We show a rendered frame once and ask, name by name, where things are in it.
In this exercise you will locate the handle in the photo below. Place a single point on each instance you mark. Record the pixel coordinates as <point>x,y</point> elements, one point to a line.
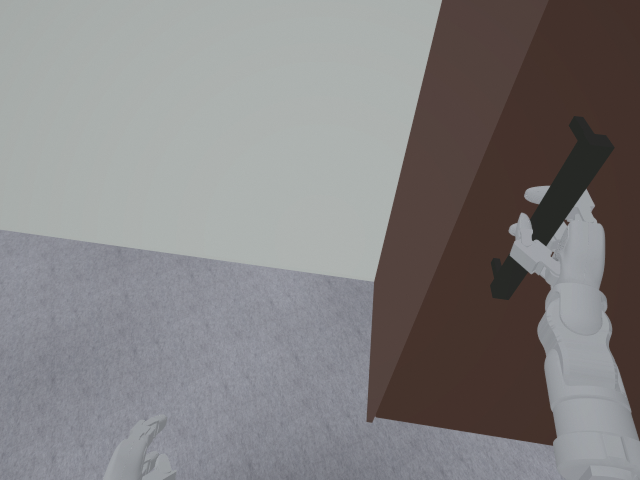
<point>583,163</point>

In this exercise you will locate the wardrobe door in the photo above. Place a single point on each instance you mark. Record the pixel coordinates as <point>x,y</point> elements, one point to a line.
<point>475,363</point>

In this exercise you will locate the robot left hand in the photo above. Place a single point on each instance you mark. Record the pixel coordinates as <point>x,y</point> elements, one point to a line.
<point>130,461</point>

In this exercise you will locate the robot right forearm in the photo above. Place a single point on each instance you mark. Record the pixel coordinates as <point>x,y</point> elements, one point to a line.
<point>596,434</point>

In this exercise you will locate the robot right hand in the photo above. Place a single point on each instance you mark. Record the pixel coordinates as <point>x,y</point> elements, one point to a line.
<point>579,247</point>

